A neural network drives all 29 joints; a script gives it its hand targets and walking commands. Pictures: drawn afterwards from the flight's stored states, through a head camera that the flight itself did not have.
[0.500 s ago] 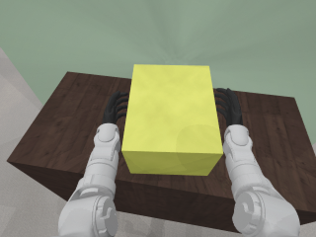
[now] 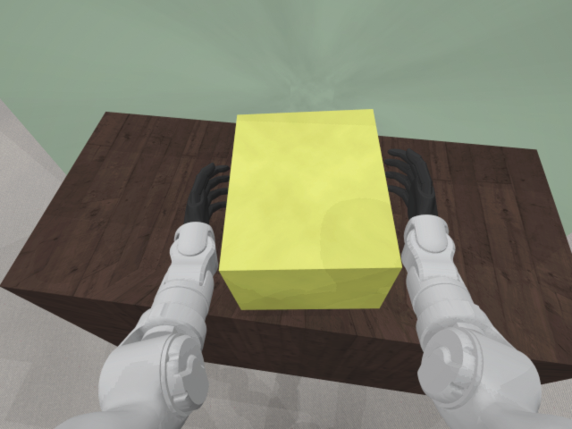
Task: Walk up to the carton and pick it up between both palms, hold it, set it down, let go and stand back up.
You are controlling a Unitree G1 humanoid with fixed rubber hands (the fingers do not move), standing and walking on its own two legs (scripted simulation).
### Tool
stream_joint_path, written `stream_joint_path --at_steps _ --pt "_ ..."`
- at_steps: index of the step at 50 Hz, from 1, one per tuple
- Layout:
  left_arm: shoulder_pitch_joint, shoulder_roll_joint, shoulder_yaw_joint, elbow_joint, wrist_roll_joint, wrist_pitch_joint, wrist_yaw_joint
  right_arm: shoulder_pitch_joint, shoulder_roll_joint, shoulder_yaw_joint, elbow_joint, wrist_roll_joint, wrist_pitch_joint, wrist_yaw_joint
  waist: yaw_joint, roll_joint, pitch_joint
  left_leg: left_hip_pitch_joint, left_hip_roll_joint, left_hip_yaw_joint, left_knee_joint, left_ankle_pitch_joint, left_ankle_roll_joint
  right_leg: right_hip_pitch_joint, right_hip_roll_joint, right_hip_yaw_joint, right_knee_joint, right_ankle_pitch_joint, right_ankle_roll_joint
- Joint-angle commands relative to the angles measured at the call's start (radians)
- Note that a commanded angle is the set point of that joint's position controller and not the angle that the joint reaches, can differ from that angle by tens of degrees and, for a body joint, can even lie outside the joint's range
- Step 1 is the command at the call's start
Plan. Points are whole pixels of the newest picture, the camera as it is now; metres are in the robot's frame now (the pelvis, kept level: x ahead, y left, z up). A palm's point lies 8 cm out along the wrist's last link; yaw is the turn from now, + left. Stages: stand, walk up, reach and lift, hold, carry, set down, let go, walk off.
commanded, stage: set down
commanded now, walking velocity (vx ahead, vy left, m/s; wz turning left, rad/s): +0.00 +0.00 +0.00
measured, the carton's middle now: (306, 209) +0.45 -0.02 -0.03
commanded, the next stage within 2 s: none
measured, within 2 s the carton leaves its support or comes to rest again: rests again in 1.14 s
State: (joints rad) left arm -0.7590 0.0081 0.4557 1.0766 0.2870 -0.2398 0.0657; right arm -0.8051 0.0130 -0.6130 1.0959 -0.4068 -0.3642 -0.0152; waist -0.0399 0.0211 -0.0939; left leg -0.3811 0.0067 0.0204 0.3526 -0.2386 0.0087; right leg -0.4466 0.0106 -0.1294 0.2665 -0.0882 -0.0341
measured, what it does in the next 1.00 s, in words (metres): stands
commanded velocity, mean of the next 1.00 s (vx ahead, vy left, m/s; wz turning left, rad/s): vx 0.00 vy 0.00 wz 0.00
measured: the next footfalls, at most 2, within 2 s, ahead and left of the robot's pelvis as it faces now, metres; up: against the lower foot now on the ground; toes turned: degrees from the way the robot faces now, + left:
none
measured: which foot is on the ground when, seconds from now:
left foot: down 0.00-1.00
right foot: down 0.00-1.00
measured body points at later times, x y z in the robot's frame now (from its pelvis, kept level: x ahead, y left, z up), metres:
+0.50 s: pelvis +0.01 +0.00 -0.01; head +0.13 +0.00 +0.43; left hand +0.44 +0.14 -0.02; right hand +0.44 -0.18 +0.01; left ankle -0.06 +0.10 -0.74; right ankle +0.01 -0.10 -0.74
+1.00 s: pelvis +0.00 +0.00 -0.01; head +0.15 -0.01 +0.41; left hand +0.44 +0.14 -0.04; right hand +0.44 -0.18 -0.02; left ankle -0.06 +0.10 -0.74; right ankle +0.01 -0.10 -0.74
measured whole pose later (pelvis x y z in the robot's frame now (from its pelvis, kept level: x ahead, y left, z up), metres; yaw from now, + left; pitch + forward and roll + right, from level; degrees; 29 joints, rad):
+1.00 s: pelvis +0.00 +0.00 -0.01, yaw +0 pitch +27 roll +0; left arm -0.85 0.05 0.50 1.29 0.29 -0.44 0.09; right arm -0.88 -0.01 -0.74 1.24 -0.52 -0.52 -0.03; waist -0.04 0.04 -0.16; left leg -0.64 0.00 0.02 0.42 -0.25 0.01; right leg -0.72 0.00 -0.13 0.37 -0.12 -0.04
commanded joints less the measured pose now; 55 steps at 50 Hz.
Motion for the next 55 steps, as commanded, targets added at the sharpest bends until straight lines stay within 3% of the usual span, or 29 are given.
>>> stream_joint_path --at_steps 1,13,29,36,55 --pt "-0.686 -0.476 -0.221 -0.085 0.031 -0.106 -0.081 -0.491 0.506 0.236 0.019 -0.090 -0.053 0.116 -0.012 0.004 -0.647 -0.112 0.015 0.034 -0.027 0.377 -0.053 0.666 -0.028 0.051 0.167 0.548 0.028" --pt "-0.697 -0.452 -0.178 -0.015 0.049 -0.152 -0.086 -0.484 0.526 0.176 0.064 -0.149 -0.065 0.118 -0.019 0.009 -0.685 -0.158 0.017 0.038 -0.020 0.381 -0.049 0.637 -0.035 0.050 0.192 0.572 0.032" --pt "-0.672 -0.463 -0.185 0.050 0.058 -0.216 -0.077 -0.459 0.535 0.149 0.133 -0.193 -0.120 0.114 -0.032 0.031 -0.759 -0.184 0.025 0.028 0.032 0.487 -0.064 0.547 -0.034 0.042 0.232 0.650 0.028" --pt "-0.649 -0.459 -0.182 0.098 0.068 -0.243 -0.077 -0.449 0.534 0.153 0.184 -0.205 -0.146 0.110 -0.027 0.020 -0.763 -0.268 0.022 0.028 0.038 0.454 -0.056 0.559 -0.039 0.049 0.265 0.696 0.029" --pt "-0.656 -0.413 -0.120 0.170 0.087 -0.255 -0.086 -0.471 0.480 0.075 0.276 -0.244 -0.155 0.128 -0.016 -0.008 -0.723 -0.324 0.023 0.035 0.040 0.326 -0.025 0.471 -0.047 0.047 0.271 0.556 0.026"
